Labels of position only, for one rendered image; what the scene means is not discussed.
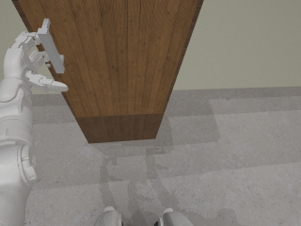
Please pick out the robot left upper arm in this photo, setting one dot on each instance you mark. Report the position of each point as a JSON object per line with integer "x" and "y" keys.
{"x": 20, "y": 169}

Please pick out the left robot forearm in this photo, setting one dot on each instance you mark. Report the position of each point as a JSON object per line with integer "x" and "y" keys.
{"x": 16, "y": 118}

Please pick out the cupboard door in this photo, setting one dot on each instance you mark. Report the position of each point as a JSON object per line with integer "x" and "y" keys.
{"x": 120, "y": 56}

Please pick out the handle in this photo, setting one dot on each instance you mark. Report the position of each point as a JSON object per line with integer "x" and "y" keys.
{"x": 47, "y": 42}

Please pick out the robot left thigh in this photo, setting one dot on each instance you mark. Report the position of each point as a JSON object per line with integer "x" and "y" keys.
{"x": 109, "y": 218}

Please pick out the left robot hand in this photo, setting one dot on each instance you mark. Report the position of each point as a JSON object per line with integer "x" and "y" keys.
{"x": 17, "y": 64}

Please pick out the robot right shin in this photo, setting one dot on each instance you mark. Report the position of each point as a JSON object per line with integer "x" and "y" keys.
{"x": 168, "y": 210}

